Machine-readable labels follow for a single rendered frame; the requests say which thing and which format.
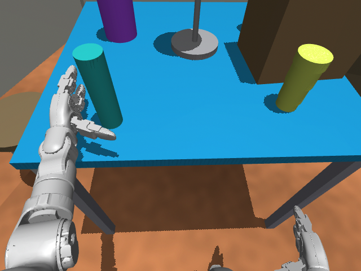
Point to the right robot hand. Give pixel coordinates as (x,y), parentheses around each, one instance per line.
(309,245)

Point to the desk lamp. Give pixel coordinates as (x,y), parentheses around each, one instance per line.
(194,43)

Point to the bookshelf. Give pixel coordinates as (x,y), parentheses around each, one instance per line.
(354,75)

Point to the left robot arm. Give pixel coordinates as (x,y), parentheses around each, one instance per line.
(44,238)

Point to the table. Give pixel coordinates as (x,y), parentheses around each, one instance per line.
(178,111)

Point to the left robot hand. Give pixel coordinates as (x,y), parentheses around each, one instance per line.
(65,109)

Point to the stool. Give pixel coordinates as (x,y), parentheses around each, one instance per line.
(15,113)

